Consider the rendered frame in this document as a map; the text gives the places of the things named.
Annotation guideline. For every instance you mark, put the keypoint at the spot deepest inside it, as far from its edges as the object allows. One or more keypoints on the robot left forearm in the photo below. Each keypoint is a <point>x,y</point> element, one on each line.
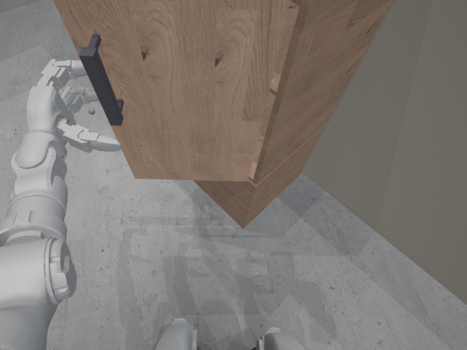
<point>37,206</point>

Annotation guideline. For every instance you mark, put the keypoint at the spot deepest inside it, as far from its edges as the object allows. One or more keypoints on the robot right shin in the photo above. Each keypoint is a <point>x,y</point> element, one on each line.
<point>273,330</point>

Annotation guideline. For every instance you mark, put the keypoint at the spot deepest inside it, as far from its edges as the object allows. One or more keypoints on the left robot thigh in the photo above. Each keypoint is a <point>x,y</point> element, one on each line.
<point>178,337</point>

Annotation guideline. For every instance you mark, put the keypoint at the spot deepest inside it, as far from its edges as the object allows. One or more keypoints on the cupboard door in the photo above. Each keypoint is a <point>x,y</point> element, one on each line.
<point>194,76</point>

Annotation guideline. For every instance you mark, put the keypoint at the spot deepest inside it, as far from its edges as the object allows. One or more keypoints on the left robot hand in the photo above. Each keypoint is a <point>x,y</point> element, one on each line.
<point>45,108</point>

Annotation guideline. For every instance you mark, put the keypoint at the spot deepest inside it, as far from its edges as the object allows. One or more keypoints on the left robot upper arm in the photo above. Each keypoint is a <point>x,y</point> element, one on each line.
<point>35,276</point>

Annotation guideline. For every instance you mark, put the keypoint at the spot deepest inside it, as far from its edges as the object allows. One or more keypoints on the handle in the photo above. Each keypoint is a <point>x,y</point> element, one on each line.
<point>98,77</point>

